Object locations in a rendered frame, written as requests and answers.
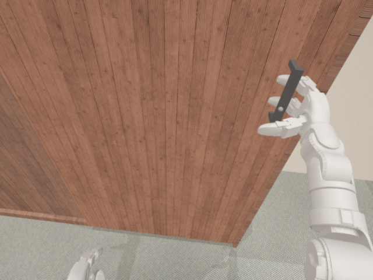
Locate right robot hand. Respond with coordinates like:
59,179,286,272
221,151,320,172
258,75,330,139

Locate robot right forearm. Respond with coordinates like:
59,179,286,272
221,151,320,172
300,122,373,253

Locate handle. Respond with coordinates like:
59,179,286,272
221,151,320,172
268,59,304,123

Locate left robot hand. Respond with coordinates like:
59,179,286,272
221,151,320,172
66,247,105,280

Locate wardrobe door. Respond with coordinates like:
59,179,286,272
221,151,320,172
0,73,84,218
0,0,368,244

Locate right robot upper arm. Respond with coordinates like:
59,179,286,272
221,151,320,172
304,237,373,280

